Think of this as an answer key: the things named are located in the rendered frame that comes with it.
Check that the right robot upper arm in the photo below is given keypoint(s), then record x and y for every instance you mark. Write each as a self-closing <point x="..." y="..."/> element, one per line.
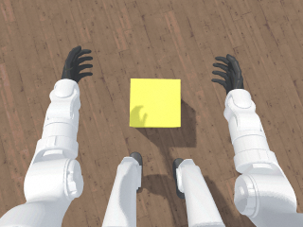
<point x="267" y="199"/>

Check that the robot right forearm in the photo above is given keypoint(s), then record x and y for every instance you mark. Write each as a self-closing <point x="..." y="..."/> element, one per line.
<point x="252" y="153"/>

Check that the left robot upper arm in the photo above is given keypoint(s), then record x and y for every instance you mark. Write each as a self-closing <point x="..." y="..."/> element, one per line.
<point x="50" y="187"/>

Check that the left robot foot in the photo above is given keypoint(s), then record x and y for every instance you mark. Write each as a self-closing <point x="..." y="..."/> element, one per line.
<point x="138" y="158"/>

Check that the left robot hand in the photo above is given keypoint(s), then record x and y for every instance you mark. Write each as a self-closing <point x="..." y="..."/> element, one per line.
<point x="71" y="69"/>

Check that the robot right shin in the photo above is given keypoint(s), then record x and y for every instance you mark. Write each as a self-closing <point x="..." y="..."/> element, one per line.
<point x="187" y="162"/>

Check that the right robot hand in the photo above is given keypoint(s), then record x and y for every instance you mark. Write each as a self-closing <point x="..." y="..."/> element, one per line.
<point x="233" y="77"/>

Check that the carton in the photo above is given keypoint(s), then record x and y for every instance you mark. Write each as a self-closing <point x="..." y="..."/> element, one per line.
<point x="155" y="103"/>

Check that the robot left forearm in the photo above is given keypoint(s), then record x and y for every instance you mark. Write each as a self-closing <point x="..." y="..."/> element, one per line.
<point x="59" y="138"/>

